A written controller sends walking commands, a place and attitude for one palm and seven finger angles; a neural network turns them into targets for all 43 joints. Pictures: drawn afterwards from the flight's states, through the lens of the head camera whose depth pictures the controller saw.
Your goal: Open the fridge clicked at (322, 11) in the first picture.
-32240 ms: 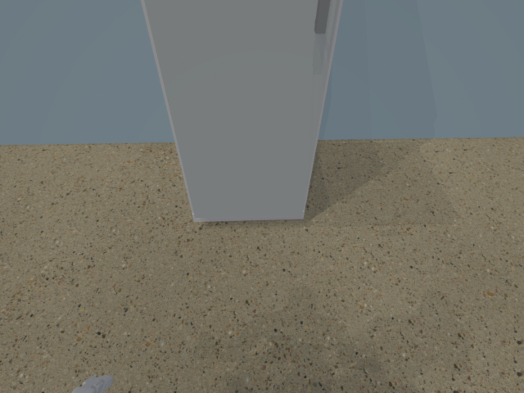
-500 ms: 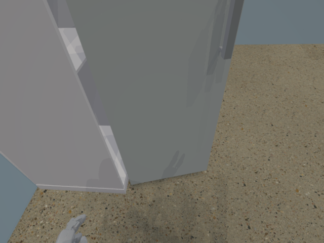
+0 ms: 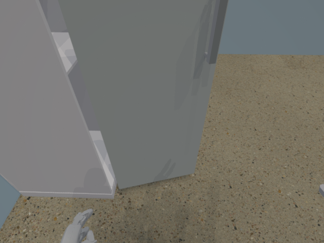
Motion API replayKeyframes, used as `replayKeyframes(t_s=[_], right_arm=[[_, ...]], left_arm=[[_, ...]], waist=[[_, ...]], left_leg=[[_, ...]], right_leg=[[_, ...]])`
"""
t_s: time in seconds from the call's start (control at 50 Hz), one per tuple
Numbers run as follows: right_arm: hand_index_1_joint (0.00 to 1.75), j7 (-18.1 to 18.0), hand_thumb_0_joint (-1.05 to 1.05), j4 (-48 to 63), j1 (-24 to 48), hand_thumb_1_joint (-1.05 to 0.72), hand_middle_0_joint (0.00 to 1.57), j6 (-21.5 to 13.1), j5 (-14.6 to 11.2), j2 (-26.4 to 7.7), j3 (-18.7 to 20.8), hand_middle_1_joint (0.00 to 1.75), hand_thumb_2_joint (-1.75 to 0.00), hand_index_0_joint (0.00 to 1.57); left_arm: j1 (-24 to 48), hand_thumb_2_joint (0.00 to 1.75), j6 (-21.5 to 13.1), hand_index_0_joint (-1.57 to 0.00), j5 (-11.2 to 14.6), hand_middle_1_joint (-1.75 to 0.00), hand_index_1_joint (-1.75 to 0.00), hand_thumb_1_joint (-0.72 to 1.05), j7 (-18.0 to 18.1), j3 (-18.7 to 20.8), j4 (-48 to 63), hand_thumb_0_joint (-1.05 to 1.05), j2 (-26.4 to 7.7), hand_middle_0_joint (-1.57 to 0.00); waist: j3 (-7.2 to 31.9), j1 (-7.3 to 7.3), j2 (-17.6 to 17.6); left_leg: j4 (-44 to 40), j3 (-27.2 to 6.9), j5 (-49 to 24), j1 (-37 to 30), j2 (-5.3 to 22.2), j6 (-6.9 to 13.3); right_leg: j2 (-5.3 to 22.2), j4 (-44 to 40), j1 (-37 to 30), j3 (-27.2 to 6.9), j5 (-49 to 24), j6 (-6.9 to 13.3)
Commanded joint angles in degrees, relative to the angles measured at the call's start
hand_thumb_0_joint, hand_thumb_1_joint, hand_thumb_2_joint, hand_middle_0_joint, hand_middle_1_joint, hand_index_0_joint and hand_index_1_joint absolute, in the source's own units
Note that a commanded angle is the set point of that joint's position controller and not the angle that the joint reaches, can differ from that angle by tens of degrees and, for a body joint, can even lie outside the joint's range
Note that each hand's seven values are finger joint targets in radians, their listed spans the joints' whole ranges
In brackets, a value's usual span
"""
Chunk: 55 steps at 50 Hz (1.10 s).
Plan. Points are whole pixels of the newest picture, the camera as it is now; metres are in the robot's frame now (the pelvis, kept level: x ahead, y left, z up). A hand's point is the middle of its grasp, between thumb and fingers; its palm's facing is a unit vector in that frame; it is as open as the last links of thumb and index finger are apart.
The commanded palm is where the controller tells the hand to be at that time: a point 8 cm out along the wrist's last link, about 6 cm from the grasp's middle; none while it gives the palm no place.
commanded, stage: stop stepping back and stand still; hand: right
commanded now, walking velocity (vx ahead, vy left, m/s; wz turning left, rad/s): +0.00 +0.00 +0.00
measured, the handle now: (214, 25) +0.69 -0.14 +0.27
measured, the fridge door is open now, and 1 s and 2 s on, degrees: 75 75 75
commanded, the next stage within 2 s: let the arm hang, fingers relaxed in 0.50 s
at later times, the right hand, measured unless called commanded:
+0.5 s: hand (304, 166) +0.24 -0.26 +0.16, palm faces +0.39 +0.82 -0.42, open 7.4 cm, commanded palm +0.17 -0.30 +0.18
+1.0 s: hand out of the picture -0.03 -0.17 -0.19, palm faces +0.01 +0.99 -0.11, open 7.3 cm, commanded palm none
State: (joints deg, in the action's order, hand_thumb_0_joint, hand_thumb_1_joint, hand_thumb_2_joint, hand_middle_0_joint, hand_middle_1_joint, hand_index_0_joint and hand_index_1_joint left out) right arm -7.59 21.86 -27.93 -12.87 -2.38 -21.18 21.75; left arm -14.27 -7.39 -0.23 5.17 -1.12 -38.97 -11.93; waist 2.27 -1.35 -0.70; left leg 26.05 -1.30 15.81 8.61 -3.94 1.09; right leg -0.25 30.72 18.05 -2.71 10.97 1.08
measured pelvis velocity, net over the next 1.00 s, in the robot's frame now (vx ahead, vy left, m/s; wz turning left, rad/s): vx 0.00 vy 0.00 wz -0.03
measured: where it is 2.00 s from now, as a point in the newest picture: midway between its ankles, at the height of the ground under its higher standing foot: outside the picture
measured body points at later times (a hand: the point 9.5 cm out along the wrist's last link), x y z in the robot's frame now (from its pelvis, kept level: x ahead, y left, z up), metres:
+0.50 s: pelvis +0.03 +0.00 +0.00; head +0.03 -0.01 +0.45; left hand +0.19 +0.24 -0.07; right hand +0.21 -0.30 +0.18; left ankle -0.02 +0.11 -0.74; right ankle +0.06 -0.10 -0.74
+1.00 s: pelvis +0.00 +0.00 +0.00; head +0.02 -0.04 +0.45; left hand +0.04 +0.26 -0.13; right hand -0.03 -0.22 -0.17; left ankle -0.02 +0.11 -0.74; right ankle +0.06 -0.10 -0.74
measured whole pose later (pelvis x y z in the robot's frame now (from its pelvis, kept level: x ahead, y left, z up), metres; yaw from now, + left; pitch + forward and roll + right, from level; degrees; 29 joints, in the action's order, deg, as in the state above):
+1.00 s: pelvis +0.00 +0.00 +0.00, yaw -2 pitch -1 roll +2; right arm 0.1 -59.8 -19.1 2.6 1.0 -11.1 -1.0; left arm -14.6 1.4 -1.4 1.2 -0.5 -57.0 -13.5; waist -3.3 0.2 3.3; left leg 27.1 0.3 16.4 10.3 -2.2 0.9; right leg -2.0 29.4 19.2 -3.6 9.6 1.6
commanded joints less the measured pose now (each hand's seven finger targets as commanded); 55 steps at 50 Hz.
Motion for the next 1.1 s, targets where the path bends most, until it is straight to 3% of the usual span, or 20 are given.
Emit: replayKeyframes(t_s=[0.0,0.04,0.06,0.16,0.26,0.38,0.54,0.56,0.58,0.6,0.62,0.64,0.68,0.74,0.78,0.86,0.92,0.94,1.02,1.08], right_arm=[[0.30,-0.74,0.00,14.09,9.17,-0.90,0.20,-3.96,0.59,-11.52,5.38,0.30,-0.90,0.20],[0.30,-1.07,0.00,15.88,7.57,-0.90,0.20,-4.32,0.88,-12.95,7.11,0.30,-0.90,0.20],[0.30,-1.07,0.00,15.36,5.95,-0.90,0.20,-4.39,0.93,-11.92,6.66,0.30,-0.90,0.20],[0.30,-1.04,0.00,14.34,-0.17,-0.90,0.20,-4.33,-0.16,-12.14,8.22,0.30,-0.90,0.20],[0.30,-1.03,0.00,13.78,-0.72,-0.90,0.20,-3.63,-0.79,-12.45,8.44,0.30,-0.90,0.20],[0.30,-0.92,0.00,14.23,0.38,-0.90,0.20,-2.98,-0.89,-12.41,7.90,0.30,-0.90,0.20],[0.30,-1.02,0.00,14.15,0.05,-0.90,0.20,-2.98,-0.99,-13.52,9.04,0.30,-0.90,0.20],[0.30,-0.92,0.00,13.67,0.03,-0.90,0.20,-2.94,-1.00,-12.26,7.97,0.30,-0.90,0.20],[0.30,6.64,0.00,-28.89,3.22,-0.90,0.20,6.53,2.61,-3.25,-16.12,0.30,-0.90,0.20],[0.30,7.63,0.00,-29.95,4.43,-0.90,0.20,11.16,3.07,-3.09,-14.22,0.30,-0.90,0.20],[0.30,7.72,0.00,-31.99,5.91,-0.90,0.20,11.88,3.39,-1.84,-15.05,0.30,-0.90,0.20],[0.30,7.74,0.00,-34.95,7.19,-0.90,0.20,12.07,3.84,-1.43,-15.65,0.30,-0.90,0.20],[0.30,7.69,0.00,-40.81,9.80,-0.90,0.20,12.54,4.01,-2.51,-16.62,0.30,-0.90,0.20],[0.30,7.41,0.00,-51.99,13.36,-0.90,0.20,12.58,4.23,-4.15,-17.49,0.30,-0.90,0.20],[0.30,7.06,0.00,-58.77,15.32,-0.90,0.20,12.80,4.00,-3.88,-18.55,0.30,-0.90,0.20],[0.30,6.90,0.00,-69.86,14.04,-0.90,0.20,12.85,3.59,-2.72,-19.61,0.30,-0.90,0.20],[0.30,6.98,0.00,-76.43,10.96,-0.90,0.20,12.62,3.35,-1.05,-19.66,0.30,-0.90,0.20],[0.30,6.96,0.00,-77.78,10.14,-0.90,0.20,12.53,3.44,-1.04,-19.73,0.30,-0.90,0.20],[0.30,6.97,0.00,-82.78,8.37,-0.90,0.20,12.35,3.28,1.03,-20.08,0.30,-0.90,0.20],[0.30,6.83,0.00,-84.81,7.52,-0.90,0.20,12.29,3.33,1.37,-20.20,0.30,-0.90,0.20]], left_arm=[[7.75,0.90,-3.61,-0.20,0.07,-0.30,-0.30,0.90,0.96,2.36,10.54,0.00,-7.13,-0.20],[7.70,0.90,-4.02,-0.20,-0.12,-0.30,-0.30,0.90,1.09,2.41,10.92,0.00,-7.29,-0.20],[7.15,0.90,-4.06,-0.20,-0.12,-0.30,-0.30,0.90,0.97,2.28,10.94,0.00,-6.87,-0.20],[6.43,0.90,-3.78,-0.20,0.06,-0.30,-0.30,0.90,0.26,2.77,11.03,0.00,-6.74,-0.20],[6.33,0.90,-2.32,-0.20,0.57,-0.30,-0.30,0.90,0.22,3.02,11.32,0.00,-6.83,-0.20],[7.06,0.90,-0.99,-0.20,0.81,-0.30,-0.30,0.90,0.49,2.85,11.99,0.00,-6.76,-0.20],[7.69,0.90,-0.59,-0.20,0.63,-0.30,-0.30,0.90,0.58,2.82,12.21,0.00,-6.98,-0.20],[7.34,0.90,-0.53,-0.20,0.62,-0.30,-0.30,0.90,0.50,2.67,12.03,0.00,-6.66,-0.20],[10.95,0.90,-2.73,-0.20,2.24,-0.30,-0.30,0.90,-4.61,5.20,1.11,0.00,-16.56,-0.20],[7.14,0.90,0.62,-0.20,1.68,-0.30,-0.30,0.90,-4.99,5.87,0.84,0.00,-15.08,-0.20],[5.83,0.90,1.74,-0.20,0.86,-0.30,-0.30,0.90,-4.91,5.41,0.49,0.00,-14.42,-0.20],[5.66,0.90,2.63,-0.20,0.13,-0.30,-0.30,0.90,-4.84,4.99,0.49,0.00,-13.91,-0.20],[6.60,0.90,3.67,-0.20,-0.67,-0.30,-0.30,0.90,-4.70,4.30,0.10,0.00,-14.77,-0.20],[7.24,0.90,5.02,-0.20,-1.29,-0.30,-0.30,0.90,-4.62,3.99,-2.26,0.00,-14.33,-0.20],[6.79,0.90,6.13,-0.20,-1.42,-0.30,-0.30,0.90,-4.55,3.57,-4.75,0.00,-13.10,-0.20],[5.52,0.90,6.83,-0.20,-1.31,-0.30,-0.30,0.90,-4.10,2.88,-9.99,0.00,-11.78,-0.20],[4.02,0.90,6.92,-0.20,-1.13,-0.30,-0.30,0.90,-3.53,2.93,-13.30,0.00,-10.60,-0.20],[3.12,0.90,7.06,-0.20,-0.95,-0.30,-0.30,0.90,-3.34,2.98,-13.96,0.00,-10.58,-0.20],[0.06,0.90,7.15,-0.20,-0.77,-0.30,-0.30,0.90,-2.88,3.40,-17.51,0.00,-9.61,-0.20],[-1.19,0.90,7.25,-0.20,-0.72,-0.30,-0.30,0.90,-2.70,3.79,-18.88,0.00,-9.94,-0.20]], waist=[[-2.54,1.12,-5.93],[-0.81,0.67,-8.33],[-0.47,0.66,-7.59],[4.34,0.65,-2.95],[7.13,0.91,-2.45],[5.95,0.91,-1.59],[4.50,0.74,-2.29],[4.16,0.95,-2.28],[-0.81,2.97,-1.98],[2.95,2.27,-1.53],[3.17,1.91,-0.41],[2.75,1.64,1.85],[1.32,1.13,5.68],[0.52,1.18,8.85],[-0.66,1.95,6.16],[-1.80,1.66,-6.09],[-1.90,1.13,-9.67],[-2.04,1.20,-7.58],[-2.62,1.83,-6.77],[-4.15,1.81,-3.40]], left_leg=[[-5.37,-2.69,3.63,5.95,3.09,-0.40],[-3.68,-2.01,0.98,2.28,2.84,-0.75],[-3.42,-1.81,-0.09,0.87,2.89,-0.75],[-5.96,-4.64,-11.10,-0.23,6.10,0.40],[-3.80,-4.54,-20.34,-0.11,6.59,-0.02],[-3.75,-3.89,-19.70,0.39,6.34,-0.41],[-5.58,-4.03,-14.44,0.88,6.09,-0.37],[-5.81,-4.04,-13.49,1.00,6.15,-0.26],[3.64,0.17,-20.05,7.38,10.57,0.77],[2.03,-2.61,-12.13,8.59,10.25,0.85],[3.30,-1.63,-3.81,10.00,9.17,1.03],[4.83,-0.87,-0.64,9.84,7.79,0.96],[5.63,-0.90,1.68,6.74,6.59,1.07],[1.09,-4.27,-0.71,4.90,8.42,2.26],[-2.01,-6.38,-0.01,6.58,9.64,3.13],[-3.81,-5.48,4.22,5.40,7.56,2.38],[-5.25,-5.13,3.76,3.31,7.30,2.67],[-6.18,-5.01,3.96,3.26,7.18,2.67],[-7.42,-4.71,4.97,4.71,7.36,2.89],[-7.99,-4.53,5.82,5.01,7.26,2.91]], right_leg=[[5.34,-14.85,-2.84,-8.46,13.99,2.17],[6.01,-16.87,-1.54,-9.40,15.07,2.72],[6.07,-16.91,-0.76,-9.42,14.48,2.76],[3.33,-6.98,-5.37,-2.91,-5.15,1.36],[3.87,-3.90,-9.12,-1.80,-16.78,1.09],[3.99,-4.31,-8.99,-1.88,-17.47,1.29],[3.88,-5.85,-7.20,-2.61,-12.47,1.37],[3.79,-5.95,-6.94,-2.55,-11.47,1.24],[4.94,3.40,-3.11,-3.98,-22.02,1.15],[5.76,2.26,-4.98,-3.70,-18.37,0.54],[6.50,1.56,-3.21,-5.75,-13.55,1.66],[7.09,0.34,-1.91,-7.50,-13.71,2.67],[7.08,-2.28,2.36,-10.26,-11.25,4.23],[4.38,-2.09,2.08,-8.45,-8.31,3.05],[2.82,-2.40,-0.83,-6.98,-5.31,2.11],[4.02,-8.11,-2.44,-8.72,0.85,2.25],[4.01,-10.25,-1.77,-8.87,5.92,2.22],[4.07,-9.87,-2.32,-8.75,5.94,2.16],[4.43,-10.89,-3.89,-8.80,8.30,2.11],[4.79,-11.71,-3.38,-9.33,9.50,2.35]])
